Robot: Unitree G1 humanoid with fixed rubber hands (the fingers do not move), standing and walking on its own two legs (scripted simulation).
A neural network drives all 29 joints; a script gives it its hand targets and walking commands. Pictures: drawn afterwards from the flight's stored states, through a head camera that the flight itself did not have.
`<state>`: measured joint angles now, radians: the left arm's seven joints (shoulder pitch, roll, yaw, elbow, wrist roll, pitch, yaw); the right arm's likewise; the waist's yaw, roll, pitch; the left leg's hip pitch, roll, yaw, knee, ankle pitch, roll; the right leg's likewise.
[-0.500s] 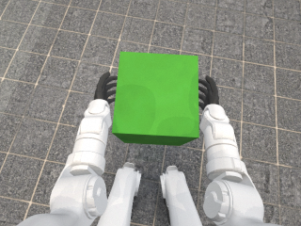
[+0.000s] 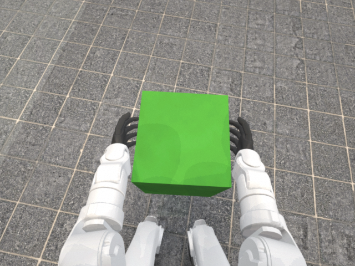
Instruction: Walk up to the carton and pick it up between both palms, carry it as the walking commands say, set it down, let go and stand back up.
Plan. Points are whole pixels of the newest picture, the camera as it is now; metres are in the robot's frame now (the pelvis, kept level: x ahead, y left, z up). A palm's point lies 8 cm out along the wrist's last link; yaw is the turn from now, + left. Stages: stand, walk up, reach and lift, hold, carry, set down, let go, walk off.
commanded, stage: reach and lift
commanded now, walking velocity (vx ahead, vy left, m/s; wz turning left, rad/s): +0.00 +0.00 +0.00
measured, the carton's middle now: (181, 151) +0.40 +0.00 -0.12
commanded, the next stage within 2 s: none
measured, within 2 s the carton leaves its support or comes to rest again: neither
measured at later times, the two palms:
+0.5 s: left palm (111, 140) +0.37 +0.15 +0.02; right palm (255, 147) +0.37 -0.14 +0.02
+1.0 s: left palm (101, 133) +0.35 +0.15 +0.09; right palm (271, 140) +0.36 -0.14 +0.09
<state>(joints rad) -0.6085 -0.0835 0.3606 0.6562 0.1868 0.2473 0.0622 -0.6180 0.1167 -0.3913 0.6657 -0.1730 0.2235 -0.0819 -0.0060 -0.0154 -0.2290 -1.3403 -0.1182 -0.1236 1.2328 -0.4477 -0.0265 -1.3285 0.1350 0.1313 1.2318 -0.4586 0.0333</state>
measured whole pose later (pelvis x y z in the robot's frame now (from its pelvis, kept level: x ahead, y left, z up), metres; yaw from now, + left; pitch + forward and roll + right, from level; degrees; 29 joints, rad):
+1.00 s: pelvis +0.03 +0.00 +0.11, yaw +1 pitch +13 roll +0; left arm -0.38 -0.16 0.34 0.51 0.28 0.39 0.01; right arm -0.39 0.19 -0.37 0.52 -0.27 0.37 -0.04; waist -0.01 -0.01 -0.11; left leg -0.59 -0.08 -0.15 0.64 -0.26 -0.01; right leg -0.58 0.08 0.15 0.64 -0.27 0.01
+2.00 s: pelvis +0.03 +0.00 +0.13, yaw +0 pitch -7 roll +0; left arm -0.36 -0.18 0.30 0.35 0.31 0.74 0.00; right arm -0.36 0.18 -0.30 0.36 -0.29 0.72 -0.02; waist 0.01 0.00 -0.01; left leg -0.07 -0.06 -0.14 0.40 -0.20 0.01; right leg -0.06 0.06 0.15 0.40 -0.21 0.00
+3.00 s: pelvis +0.03 +0.00 +0.13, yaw +0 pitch -8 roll +0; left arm -0.31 -0.16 0.25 0.30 0.30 0.77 0.00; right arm -0.33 0.17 -0.25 0.33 -0.29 0.75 -0.02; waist 0.02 0.00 -0.01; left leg -0.05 -0.05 -0.12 0.39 -0.19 0.00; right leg -0.04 0.05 0.14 0.39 -0.20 0.00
